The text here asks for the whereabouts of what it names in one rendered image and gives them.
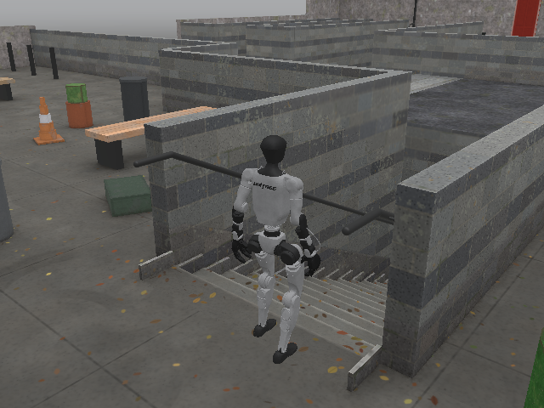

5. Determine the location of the right robot hand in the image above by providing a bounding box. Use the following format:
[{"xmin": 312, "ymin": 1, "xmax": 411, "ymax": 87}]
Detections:
[{"xmin": 301, "ymin": 253, "xmax": 321, "ymax": 277}]

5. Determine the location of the right robot forearm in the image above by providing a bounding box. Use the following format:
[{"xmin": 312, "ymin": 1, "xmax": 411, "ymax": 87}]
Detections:
[{"xmin": 295, "ymin": 214, "xmax": 316, "ymax": 258}]

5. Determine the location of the left robot hand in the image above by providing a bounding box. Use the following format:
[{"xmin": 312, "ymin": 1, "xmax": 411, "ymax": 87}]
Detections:
[{"xmin": 231, "ymin": 238, "xmax": 252, "ymax": 263}]

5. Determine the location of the robot left thigh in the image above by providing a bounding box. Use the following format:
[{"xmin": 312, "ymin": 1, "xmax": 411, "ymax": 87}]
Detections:
[{"xmin": 247, "ymin": 232, "xmax": 275, "ymax": 289}]

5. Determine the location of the left robot shin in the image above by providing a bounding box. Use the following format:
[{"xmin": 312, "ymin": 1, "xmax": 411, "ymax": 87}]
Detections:
[{"xmin": 257, "ymin": 274, "xmax": 274, "ymax": 327}]

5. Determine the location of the right robot upper arm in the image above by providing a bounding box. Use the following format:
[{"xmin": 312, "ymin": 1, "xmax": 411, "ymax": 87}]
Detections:
[{"xmin": 285, "ymin": 175, "xmax": 303, "ymax": 226}]

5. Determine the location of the left robot upper arm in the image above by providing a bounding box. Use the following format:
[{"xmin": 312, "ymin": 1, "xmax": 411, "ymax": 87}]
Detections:
[{"xmin": 234, "ymin": 168, "xmax": 259, "ymax": 213}]

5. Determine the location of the left robot forearm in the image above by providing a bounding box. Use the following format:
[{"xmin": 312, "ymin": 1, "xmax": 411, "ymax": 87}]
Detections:
[{"xmin": 231, "ymin": 206, "xmax": 244, "ymax": 241}]

